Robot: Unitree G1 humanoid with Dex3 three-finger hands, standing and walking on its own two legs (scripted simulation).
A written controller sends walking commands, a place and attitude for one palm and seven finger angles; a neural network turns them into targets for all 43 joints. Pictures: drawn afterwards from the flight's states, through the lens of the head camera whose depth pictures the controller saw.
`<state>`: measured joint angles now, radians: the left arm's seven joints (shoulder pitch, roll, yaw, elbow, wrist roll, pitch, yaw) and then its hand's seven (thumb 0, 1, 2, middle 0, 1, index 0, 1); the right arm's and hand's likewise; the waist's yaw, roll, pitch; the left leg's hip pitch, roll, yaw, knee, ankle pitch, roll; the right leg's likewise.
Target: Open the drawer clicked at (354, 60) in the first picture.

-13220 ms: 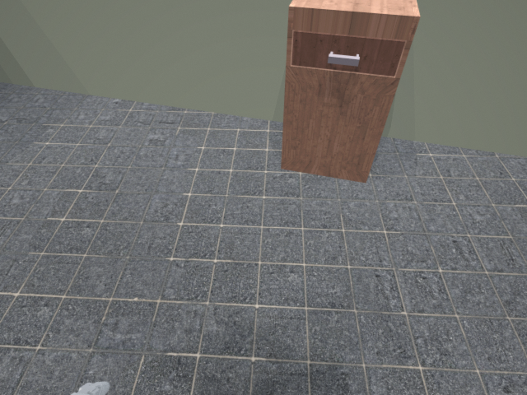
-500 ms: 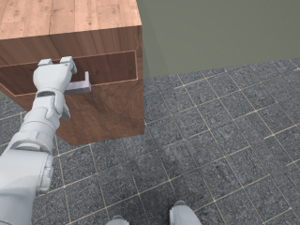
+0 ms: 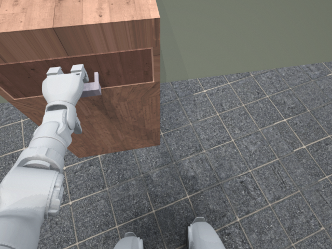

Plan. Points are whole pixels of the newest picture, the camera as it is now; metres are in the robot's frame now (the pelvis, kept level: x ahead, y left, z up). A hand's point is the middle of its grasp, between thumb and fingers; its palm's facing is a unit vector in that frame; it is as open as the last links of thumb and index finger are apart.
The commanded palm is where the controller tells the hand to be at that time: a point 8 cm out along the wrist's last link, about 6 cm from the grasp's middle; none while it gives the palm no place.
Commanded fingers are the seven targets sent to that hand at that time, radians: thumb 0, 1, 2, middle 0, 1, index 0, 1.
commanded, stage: lower the fingers behind the handle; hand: left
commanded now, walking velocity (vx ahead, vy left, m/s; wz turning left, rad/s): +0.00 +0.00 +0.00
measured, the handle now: (78, 84) +0.56 +0.21 -0.02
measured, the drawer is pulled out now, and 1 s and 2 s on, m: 0.00 0.00 0.00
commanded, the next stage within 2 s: close the thumb around the handle in 0.96 s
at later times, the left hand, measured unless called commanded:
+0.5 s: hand (79, 104) +0.50 +0.21 -0.04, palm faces -0.06 +0.00 -1.00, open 13.9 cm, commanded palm +0.49 +0.21 +0.01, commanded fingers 0.00 -0.50 0.30 -0.30 -1.20 -0.30 -1.20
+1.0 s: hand (79, 103) +0.51 +0.21 -0.05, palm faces -0.07 -0.01 -1.00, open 13.9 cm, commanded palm +0.49 +0.21 +0.01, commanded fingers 0.00 -0.50 0.30 -0.30 -1.20 -0.30 -1.20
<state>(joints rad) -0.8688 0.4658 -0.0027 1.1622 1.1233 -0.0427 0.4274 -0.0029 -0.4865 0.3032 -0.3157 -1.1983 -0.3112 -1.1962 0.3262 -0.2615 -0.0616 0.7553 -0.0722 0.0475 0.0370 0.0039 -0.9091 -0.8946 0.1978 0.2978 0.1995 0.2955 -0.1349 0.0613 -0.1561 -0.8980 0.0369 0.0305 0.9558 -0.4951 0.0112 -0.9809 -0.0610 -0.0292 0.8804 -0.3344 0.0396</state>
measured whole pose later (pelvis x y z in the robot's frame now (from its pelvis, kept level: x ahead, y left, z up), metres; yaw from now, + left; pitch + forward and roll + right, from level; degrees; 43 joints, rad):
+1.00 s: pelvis -0.02 +0.00 -0.03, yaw +0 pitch +30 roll -2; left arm -0.95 0.52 0.02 1.17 1.12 -0.03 0.42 0.00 -0.49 0.30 -0.30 -1.20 -0.30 -1.20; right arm 0.33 -0.27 -0.04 0.75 -0.07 0.01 0.03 0.00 -0.91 -0.89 0.20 0.30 0.20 0.30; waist -0.17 0.07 -0.16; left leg -1.10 0.04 0.01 1.13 -0.55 0.01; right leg -1.18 -0.06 -0.03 1.04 -0.38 0.03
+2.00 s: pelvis -0.01 +0.00 -0.03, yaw -1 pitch +29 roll -2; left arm -0.87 0.51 0.04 1.11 1.11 -0.03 0.42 0.00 0.65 0.76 -0.34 -1.35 -0.35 -1.35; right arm 0.32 -0.28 -0.05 0.74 -0.06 0.02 0.03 0.00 -0.91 -0.89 0.20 0.30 0.20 0.30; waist -0.16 0.07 -0.15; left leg -1.06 0.05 0.03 1.11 -0.55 0.01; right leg -1.15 -0.05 -0.01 1.02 -0.37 0.04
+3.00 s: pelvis +0.00 -0.01 +0.00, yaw +0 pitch +20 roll +0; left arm -0.37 0.29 -0.07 0.78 1.12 0.02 0.56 0.01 0.65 0.79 -0.32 -1.35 -0.36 -1.35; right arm 0.22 -0.24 -0.07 0.74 -0.05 0.04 0.00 0.01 -0.91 -0.89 0.20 0.30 0.20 0.30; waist -0.03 0.05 -0.16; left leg -0.78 0.04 0.04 0.95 -0.51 0.00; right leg -0.89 -0.05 -0.01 0.91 -0.37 0.03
